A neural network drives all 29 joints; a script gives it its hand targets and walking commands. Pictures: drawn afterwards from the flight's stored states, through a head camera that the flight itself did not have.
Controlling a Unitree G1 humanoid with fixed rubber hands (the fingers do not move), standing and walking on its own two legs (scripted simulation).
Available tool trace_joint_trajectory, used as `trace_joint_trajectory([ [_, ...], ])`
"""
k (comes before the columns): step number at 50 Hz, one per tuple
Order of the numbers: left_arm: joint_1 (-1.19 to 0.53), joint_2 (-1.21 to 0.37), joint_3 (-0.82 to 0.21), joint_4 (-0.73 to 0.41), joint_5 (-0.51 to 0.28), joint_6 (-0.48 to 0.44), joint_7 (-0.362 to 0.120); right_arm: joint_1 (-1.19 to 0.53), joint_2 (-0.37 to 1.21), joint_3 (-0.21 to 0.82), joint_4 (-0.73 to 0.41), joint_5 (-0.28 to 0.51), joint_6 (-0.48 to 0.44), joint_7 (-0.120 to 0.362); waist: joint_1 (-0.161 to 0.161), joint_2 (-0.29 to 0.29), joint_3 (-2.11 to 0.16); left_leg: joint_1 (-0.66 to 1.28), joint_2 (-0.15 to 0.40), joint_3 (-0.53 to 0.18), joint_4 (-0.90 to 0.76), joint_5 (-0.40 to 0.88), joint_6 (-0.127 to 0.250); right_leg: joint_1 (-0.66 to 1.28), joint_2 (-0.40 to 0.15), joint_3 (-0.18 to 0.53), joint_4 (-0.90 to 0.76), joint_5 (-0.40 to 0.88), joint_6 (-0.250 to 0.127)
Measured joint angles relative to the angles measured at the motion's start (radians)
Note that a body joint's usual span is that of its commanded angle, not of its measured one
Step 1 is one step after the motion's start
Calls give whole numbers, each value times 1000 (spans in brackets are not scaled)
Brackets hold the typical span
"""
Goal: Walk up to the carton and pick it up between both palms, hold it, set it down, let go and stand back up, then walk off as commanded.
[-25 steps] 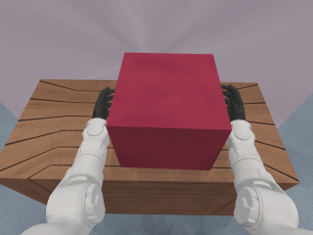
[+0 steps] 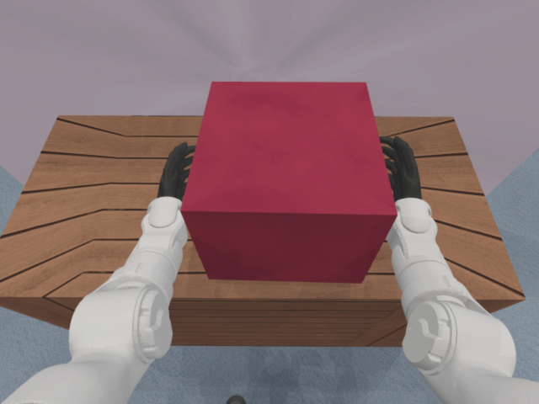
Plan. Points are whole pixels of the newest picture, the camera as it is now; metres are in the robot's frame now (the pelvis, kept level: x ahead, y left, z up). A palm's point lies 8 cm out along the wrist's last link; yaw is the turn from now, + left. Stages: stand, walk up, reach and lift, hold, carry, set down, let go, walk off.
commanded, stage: set down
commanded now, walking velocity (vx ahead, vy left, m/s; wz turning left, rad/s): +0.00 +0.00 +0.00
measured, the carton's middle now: (286, 182) +0.47 +0.01 -0.01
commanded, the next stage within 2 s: none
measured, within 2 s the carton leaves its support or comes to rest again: rests again in 0.66 s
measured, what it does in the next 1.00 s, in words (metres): stands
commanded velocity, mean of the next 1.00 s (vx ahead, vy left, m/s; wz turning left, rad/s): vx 0.00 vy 0.00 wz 0.00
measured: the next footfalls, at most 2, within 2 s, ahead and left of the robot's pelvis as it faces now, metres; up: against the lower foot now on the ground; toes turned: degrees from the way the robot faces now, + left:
none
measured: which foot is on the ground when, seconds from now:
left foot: down 0.00-1.00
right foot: down 0.00-1.00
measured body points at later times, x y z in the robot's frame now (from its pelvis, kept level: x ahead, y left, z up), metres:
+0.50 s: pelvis -0.01 +0.00 -0.01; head +0.10 +0.00 +0.43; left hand +0.43 +0.19 +0.01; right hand +0.44 -0.17 +0.02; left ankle +0.00 +0.13 -0.74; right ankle -0.04 -0.12 -0.74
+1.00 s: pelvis -0.01 +0.00 -0.01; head +0.11 +0.01 +0.43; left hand +0.42 +0.19 +0.00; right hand +0.43 -0.17 +0.02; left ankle +0.00 +0.13 -0.74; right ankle -0.04 -0.12 -0.74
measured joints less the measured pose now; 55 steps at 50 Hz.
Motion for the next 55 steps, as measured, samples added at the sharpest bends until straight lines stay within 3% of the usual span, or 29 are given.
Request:
trace_joint_trajectory([
  [23, -81, 31, -11, 190, -67, -170, 4, -66, -24, -15, 92, -11, -86, 2, -9, 22, -26, -118, -2, 4, 51, -5, 7, -128, -5, 4, 68, -13, 4],
  [55, -73, 14, 95, 133, 33, -197, -7, -66, -7, -118, 67, -90, -109, 29, -5, -4, -9, -149, 2, 11, 56, 5, 9, -165, -2, 11, 80, -4, 3],
])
